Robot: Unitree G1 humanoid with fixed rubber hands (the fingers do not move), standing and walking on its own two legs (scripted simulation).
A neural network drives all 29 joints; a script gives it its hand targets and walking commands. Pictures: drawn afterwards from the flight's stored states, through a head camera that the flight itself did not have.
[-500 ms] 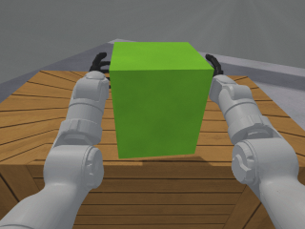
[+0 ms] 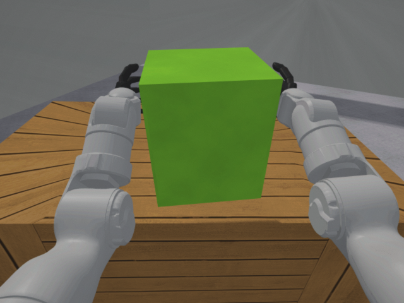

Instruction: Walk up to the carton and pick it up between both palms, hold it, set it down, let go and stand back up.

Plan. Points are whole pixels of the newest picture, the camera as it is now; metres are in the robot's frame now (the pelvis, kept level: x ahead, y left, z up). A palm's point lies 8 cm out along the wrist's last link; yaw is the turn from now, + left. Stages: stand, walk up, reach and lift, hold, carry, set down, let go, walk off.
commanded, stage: hold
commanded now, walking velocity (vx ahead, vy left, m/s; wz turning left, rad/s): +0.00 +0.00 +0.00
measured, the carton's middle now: (204, 124) +0.39 +0.03 +0.24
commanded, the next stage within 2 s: none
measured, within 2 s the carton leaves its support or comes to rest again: neither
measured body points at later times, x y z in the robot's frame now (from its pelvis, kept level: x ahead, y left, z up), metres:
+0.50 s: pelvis +0.00 +0.00 +0.00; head -0.10 +0.02 +0.44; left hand +0.39 +0.18 +0.31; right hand +0.40 -0.13 +0.32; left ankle +0.08 +0.11 -0.75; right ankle -0.02 -0.13 -0.75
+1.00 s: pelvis +0.00 +0.00 +0.00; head -0.10 +0.02 +0.44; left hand +0.39 +0.18 +0.31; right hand +0.39 -0.13 +0.32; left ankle +0.08 +0.11 -0.75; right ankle -0.02 -0.13 -0.75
